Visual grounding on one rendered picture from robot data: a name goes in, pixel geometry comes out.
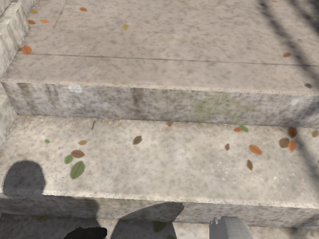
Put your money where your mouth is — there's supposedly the robot right thigh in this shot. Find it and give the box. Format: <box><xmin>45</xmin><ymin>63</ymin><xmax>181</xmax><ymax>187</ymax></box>
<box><xmin>208</xmin><ymin>216</ymin><xmax>253</xmax><ymax>239</ymax></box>

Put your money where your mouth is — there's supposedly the robot left hand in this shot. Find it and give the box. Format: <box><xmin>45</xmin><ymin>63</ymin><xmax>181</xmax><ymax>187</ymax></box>
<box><xmin>63</xmin><ymin>227</ymin><xmax>108</xmax><ymax>239</ymax></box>

